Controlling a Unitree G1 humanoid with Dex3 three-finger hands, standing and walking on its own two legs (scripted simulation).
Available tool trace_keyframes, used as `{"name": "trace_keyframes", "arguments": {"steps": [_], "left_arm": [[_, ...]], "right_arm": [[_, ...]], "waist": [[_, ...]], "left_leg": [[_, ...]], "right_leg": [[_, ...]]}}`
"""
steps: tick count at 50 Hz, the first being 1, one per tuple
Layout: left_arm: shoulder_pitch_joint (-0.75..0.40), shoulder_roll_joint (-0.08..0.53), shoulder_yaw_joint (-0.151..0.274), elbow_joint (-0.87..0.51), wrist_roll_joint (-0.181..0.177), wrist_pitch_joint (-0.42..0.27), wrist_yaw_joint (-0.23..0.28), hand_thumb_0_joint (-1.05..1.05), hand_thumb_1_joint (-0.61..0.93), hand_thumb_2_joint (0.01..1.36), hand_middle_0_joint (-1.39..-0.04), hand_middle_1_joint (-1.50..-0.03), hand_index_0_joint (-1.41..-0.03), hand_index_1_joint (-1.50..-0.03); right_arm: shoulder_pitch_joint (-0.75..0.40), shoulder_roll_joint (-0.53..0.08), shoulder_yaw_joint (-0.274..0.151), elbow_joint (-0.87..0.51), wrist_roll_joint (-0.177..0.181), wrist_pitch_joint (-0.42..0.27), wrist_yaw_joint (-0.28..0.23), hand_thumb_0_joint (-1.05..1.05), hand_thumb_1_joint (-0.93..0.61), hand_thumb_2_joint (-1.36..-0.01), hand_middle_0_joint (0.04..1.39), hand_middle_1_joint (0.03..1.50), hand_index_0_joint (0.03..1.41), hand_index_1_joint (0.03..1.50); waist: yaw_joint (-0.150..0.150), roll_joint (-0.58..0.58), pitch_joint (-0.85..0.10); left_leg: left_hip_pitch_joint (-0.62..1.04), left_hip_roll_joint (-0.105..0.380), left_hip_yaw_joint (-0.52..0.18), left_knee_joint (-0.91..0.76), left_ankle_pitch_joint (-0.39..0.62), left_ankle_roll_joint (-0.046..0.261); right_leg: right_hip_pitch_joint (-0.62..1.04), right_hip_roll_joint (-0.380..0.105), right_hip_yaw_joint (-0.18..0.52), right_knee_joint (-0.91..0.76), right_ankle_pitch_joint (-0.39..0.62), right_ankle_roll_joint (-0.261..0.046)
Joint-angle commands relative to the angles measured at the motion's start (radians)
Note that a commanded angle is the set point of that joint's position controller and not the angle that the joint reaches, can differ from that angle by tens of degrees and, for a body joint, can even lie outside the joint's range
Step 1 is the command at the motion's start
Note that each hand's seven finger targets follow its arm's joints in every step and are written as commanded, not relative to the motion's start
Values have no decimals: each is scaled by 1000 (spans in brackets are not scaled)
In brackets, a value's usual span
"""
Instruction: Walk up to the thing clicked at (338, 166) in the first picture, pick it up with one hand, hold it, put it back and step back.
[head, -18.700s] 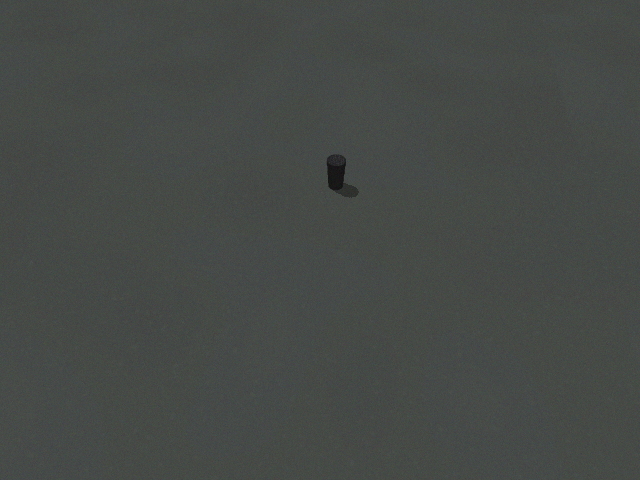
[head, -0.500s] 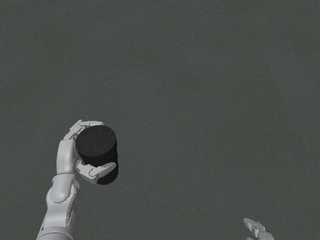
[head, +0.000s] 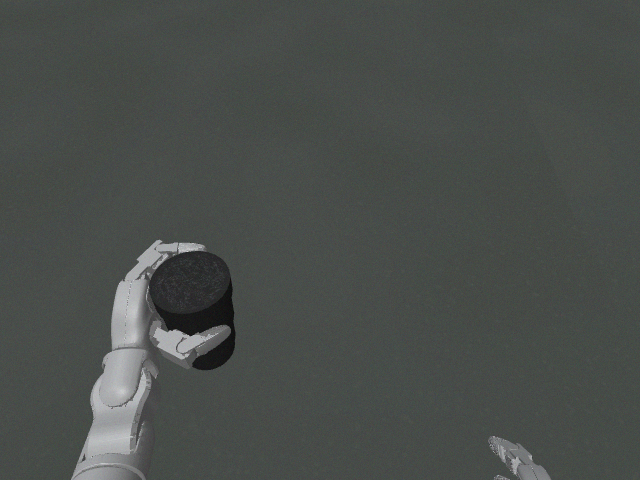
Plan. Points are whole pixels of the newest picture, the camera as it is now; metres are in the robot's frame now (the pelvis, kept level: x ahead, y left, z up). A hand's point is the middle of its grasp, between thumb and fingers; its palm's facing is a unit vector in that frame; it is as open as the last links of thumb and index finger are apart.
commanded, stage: hold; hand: left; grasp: from the side
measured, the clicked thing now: (201, 317) +0.32 +0.16 +0.02
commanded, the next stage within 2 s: crouch in 1.24 s
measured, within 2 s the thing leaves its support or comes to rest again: neither
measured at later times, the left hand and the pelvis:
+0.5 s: hand (195, 302) +0.33 +0.16 +0.05, palm faces +0.08 -1.00 -0.02, open 11.7 cm; pelvis +0.00 +0.00 +0.00, yaw +0 degrees
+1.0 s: hand (191, 303) +0.33 +0.17 +0.05, palm faces +0.09 -1.00 -0.02, open 11.7 cm; pelvis +0.00 +0.00 +0.00, yaw +0 degrees
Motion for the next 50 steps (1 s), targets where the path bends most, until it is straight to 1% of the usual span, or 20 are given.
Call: {"name": "trace_keyframes", "arguments": {"steps": [1, 6, 9, 11, 12, 14, 18, 20, 21, 22, 23, 26, 29, 31, 35, 38, 40, 44, 47, 50], "left_arm": [[-331, 111, 42, -293, -27, -97, 7, 0, -11, 1187, -1203, -1379, -1223, -1379], [-357, 159, 78, -303, -11, -105, 15, 0, -15, 1214, -1212, -1395, -1229, -1398], [-298, 96, 36, -278, -25, -98, 5, 0, 22, 1203, -1201, -1382, -1221, -1382], [-335, 132, 62, -253, -21, -96, 7, 0, 26, 1214, -1204, -1388, -1222, -1390], [-371, 160, 75, -298, -15, -100, 12, 0, 3, 1208, -1203, -1387, -1221, -1388], [-365, 135, 49, -335, -14, -102, 13, 0, -9, 1190, -1202, -1376, -1219, -1377], [-306, 99, 49, -200, -21, -92, 11, 0, -11, 1207, -1195, -1383, -1212, -1386], [-371, 158, 72, -311, -12, -107, 9, 0, 12, 1208, -1201, -1383, -1220, -1385], [-318, 113, 41, -245, -11, -101, 3, 0, -1, 1208, -1204, -1391, -1224, -1392], [-317, 146, 71, -303, -17, -105, 3, 0, 12, 1212, -1203, -1390, -1223, -1391], [-284, 110, 46, -250, -18, -97, 0, 0, 10, 1220, -1215, -1401, -1234, -1403], [-323, 143, 80, -314, -25, -106, 8, 0, -4, 1216, -1203, -1387, -1219, -1392], [-269, 95, 40, -258, -20, -100, 8, 0, -38, 1223, -1207, -1402, -1225, -1406], [-320, 149, 76, -325, -15, -107, 19, 0, -15, 1218, -1196, -1387, -1212, -1392], [-289, 96, 40, -258, -17, -89, 16, 0, -52, 1215, -1200, -1396, -1217, -1400], [-371, 163, 77, -351, -5, -103, 23, 0, -19, 1213, -1185, -1382, -1202, -1386], [-318, 120, 37, -314, -6, -94, 16, 0, -26, 1212, -1201, -1393, -1219, -1395], [-315, 131, 55, -297, -12, -91, 17, 0, -18, 1213, -1195, -1391, -1213, -1394], [-301, 94, 24, -268, -11, -87, 17, 0, -50, 1203, -1189, -1389, -1208, -1390], [-320, 142, 59, -314, -6, -96, 25, 0, -7, 1208, -1198, -1390, -1214, -1393]], "right_arm": [[-37, -130, -42, -122, -5, -48, -10, 0, -917, -906, 199, 300, 199, 300], [-44, -131, -44, -121, -6, -48, -10, 0, -916, -907, 199, 300, 199, 300], [-31, -131, -42, -116, -7, -47, -9, 0, -913, -905, 199, 300, 199, 300], [-39, -135, -44, -114, -5, -51, -9, 0, -912, -906, 199, 300, 199, 300], [-29, -135, -46, -112, -5, -49, -9, 0, -914, -906, 199, 300, 199, 300], [-32, -129, -43, -119, -6, -45, -8, 0, -916, -906, 199, 300, 199, 300], [-43, -127, -41, -116, -5, -47, -4, 0, -915, -907, 199, 300, 199, 300], [-40, -134, -48, -114, -8, -48, -6, 0, -912, -906, 199, 300, 199, 300], [-38, -131, -45, -117, -8, -48, -5, 0, -915, -906, 199, 300, 199, 300], [-35, -130, -46, -120, -8, -48, -6, 0, -912, -906, 199, 300, 199, 300], [-41, -131, -44, -122, -5, -48, -4, 0, -918, -907, 199, 300, 199, 300], [-45, -129, -44, -125, -3, -49, -6, 0, -919, -909, 199, 300, 199, 300], [-48, -125, -41, -122, -7, -49, -6, 0, -921, -909, 199, 300, 199, 300], [-42, -131, -46, -118, -5, -48, -11, 0, -917, -908, 199, 300, 199, 300], [-44, -124, -40, -115, -5, -49, -14, 0, -919, -908, 199, 300, 199, 300], [-41, -130, -48, -117, -8, -46, -12, 0, -914, -908, 199, 300, 199, 300], [-40, -126, -44, -121, -8, -48, -8, 0, -918, -908, 199, 300, 199, 300], [-40, -132, -47, -116, -5, -51, -9, 0, -917, -908, 199, 300, 199, 300], [-37, -127, -45, -117, -6, -54, -1, 0, -916, -907, 199, 300, 199, 300], [-40, -133, -49, -126, -5, -52, -2, 0, -919, -908, 199, 300, 199, 300]], "waist": [[-8, 14, -294], [4, 34, -286], [-5, 20, -306], [-8, 12, -272], [-1, 32, -324], [-5, 44, -297], [-13, -10, -237], [2, 46, -295], [-10, 28, -283], [7, 47, -324], [-5, 6, -288], [6, 24, -300], [-7, 3, -268], [-2, 21, -304], [-17, -13, -246], [0, 37, -317], [-7, 38, -279], [-4, 22, -285], [-11, 34, -269], [4, 37, -315]], "left_leg": [[122, -41, 12, -121, 194, 25], [107, -44, 17, -130, 158, 25], [131, -38, 7, -120, 231, 21], [110, -40, 11, -116, 224, 26], [131, -39, 11, -114, 245, 25], [135, -38, 11, -125, 227, 21], [85, -39, 12, -121, 179, 28], [121, -42, 15, -123, 191, 24], [123, -40, 13, -121, 197, 24], [131, -43, 15, -114, 225, 24], [113, -43, 14, -115, 215, 27], [110, -44, 17, -118, 200, 26], [101, -43, 17, -115, 192, 28], [124, -44, 19, -109, 227, 29], [101, -43, 17, -115, 194, 33], [118, -43, 16, -114, 206, 28], [118, -41, 14, -121, 203, 25], [120, -40, 12, -117, 218, 27], [115, -38, 7, -119, 214, 23], [128, -39, 10, -116, 226, 23]], "right_leg": [[120, 32, -6, -116, 232, -14], [114, 28, -2, -120, 197, -16], [128, 37, -13, -101, 258, -19], [120, 33, -7, -109, 262, -15], [141, 31, -4, -105, 281, -16], [123, 33, -8, -107, 256, -19], [95, 32, -8, -120, 219, -13], [115, 29, -3, -115, 227, -16], [108, 32, -5, -110, 230, -16], [135, 29, -3, -109, 258, -16], [135, 30, -4, -114, 255, -12], [133, 30, -2, -118, 239, -14], [116, 30, -2, -118, 235, -11], [135, 26, 1, -116, 272, -10], [110, 26, -1, -124, 244, -8], [134, 26, -1, -115, 247, -15], [117, 31, -6, -115, 239, -17], [121, 31, -9, -115, 253, -15], [103, 34, -14, -104, 243, -18], [131, 32, -10, -108, 251, -18]]}}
